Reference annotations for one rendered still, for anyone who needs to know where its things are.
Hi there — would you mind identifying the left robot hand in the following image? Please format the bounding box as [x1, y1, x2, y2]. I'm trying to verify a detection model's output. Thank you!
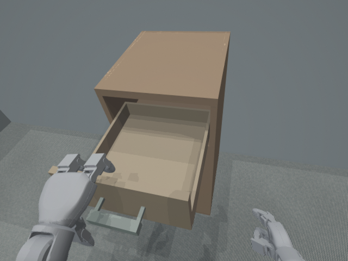
[39, 153, 115, 246]

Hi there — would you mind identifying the left robot forearm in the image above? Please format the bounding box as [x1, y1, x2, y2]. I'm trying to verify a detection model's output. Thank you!
[16, 223, 75, 261]

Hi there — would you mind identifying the right robot hand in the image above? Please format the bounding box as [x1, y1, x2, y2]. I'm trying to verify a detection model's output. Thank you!
[251, 208, 294, 259]

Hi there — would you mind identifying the cabinet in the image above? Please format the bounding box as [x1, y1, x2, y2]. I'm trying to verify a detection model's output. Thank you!
[94, 31, 231, 215]

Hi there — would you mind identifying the right robot forearm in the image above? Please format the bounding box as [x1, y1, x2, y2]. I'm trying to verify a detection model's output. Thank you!
[275, 246, 305, 261]

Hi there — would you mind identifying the drawer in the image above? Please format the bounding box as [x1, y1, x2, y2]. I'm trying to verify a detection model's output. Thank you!
[48, 102, 210, 230]

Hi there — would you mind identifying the handle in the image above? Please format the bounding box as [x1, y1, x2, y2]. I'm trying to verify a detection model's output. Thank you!
[86, 197, 146, 236]

